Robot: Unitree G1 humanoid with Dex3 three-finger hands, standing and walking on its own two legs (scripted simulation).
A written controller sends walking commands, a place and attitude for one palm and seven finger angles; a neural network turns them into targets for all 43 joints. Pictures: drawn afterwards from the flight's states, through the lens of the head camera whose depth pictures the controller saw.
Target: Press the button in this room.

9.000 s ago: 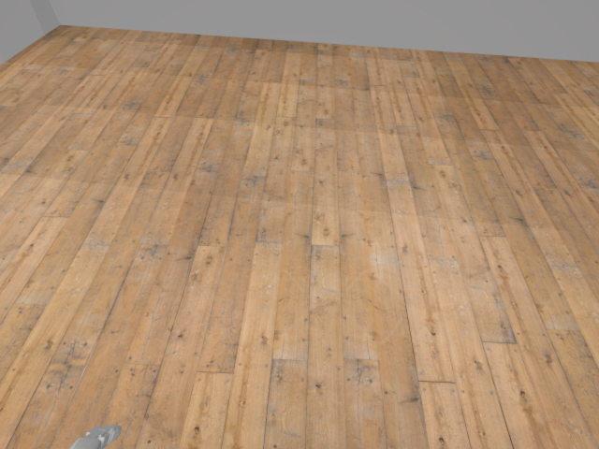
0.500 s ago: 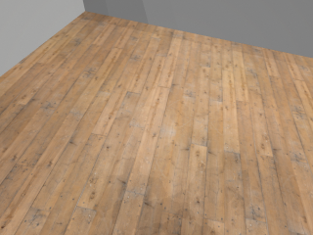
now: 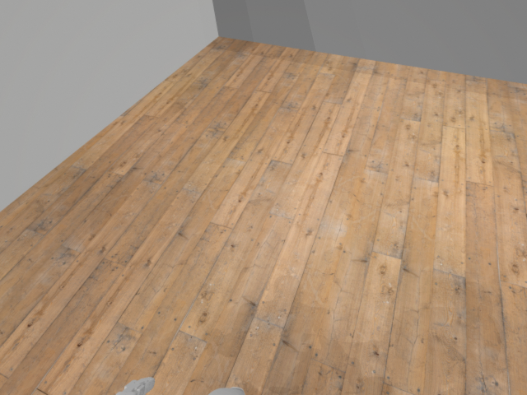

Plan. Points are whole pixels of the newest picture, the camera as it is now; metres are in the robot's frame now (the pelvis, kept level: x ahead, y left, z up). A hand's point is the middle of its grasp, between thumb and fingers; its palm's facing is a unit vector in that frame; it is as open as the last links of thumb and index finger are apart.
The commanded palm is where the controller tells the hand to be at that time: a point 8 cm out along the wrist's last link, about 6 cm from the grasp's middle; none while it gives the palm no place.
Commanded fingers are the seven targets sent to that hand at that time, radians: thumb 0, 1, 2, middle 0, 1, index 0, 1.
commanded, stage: turn or walk to find it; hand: left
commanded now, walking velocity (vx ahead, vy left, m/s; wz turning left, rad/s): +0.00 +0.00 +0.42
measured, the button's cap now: out of the picture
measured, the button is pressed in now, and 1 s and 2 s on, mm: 0 0 0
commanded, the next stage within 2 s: none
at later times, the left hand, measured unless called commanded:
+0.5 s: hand out of the picture -0.08 +0.25 -0.18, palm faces +0.30 -0.92 -0.25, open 7.4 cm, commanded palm none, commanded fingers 0.00 0.90 0.90 -0.20 -0.30 -0.20 -0.30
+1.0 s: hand out of the picture -0.04 +0.20 -0.14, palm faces +0.44 -0.86 -0.27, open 7.4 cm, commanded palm none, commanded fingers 0.00 0.90 0.90 -0.20 -0.30 -0.20 -0.30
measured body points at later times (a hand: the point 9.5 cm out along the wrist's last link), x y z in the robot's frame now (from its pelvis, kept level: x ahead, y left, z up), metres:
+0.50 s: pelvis -0.03 +0.03 -0.01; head -0.01 +0.06 +0.44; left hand -0.09 +0.29 -0.16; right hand +0.13 -0.19 -0.14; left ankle -0.06 +0.13 -0.73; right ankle -0.01 -0.10 -0.71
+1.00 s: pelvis -0.05 -0.01 +0.00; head -0.02 -0.03 +0.45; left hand -0.06 +0.25 -0.12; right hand +0.09 -0.23 -0.16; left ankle -0.11 +0.11 -0.66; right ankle +0.00 -0.10 -0.73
